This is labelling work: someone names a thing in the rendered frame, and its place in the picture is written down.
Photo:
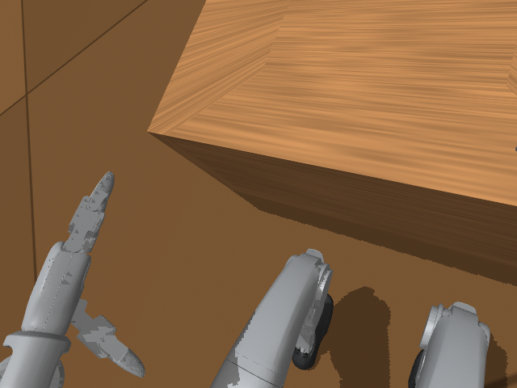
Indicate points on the left robot foot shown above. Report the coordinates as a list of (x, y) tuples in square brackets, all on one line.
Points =
[(306, 360)]

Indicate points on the left robot hand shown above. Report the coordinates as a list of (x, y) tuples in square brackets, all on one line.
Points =
[(55, 300)]

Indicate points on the right robot foot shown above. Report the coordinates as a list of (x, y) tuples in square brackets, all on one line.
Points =
[(414, 370)]

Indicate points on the left robot arm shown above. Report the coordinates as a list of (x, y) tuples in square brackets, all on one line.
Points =
[(35, 360)]

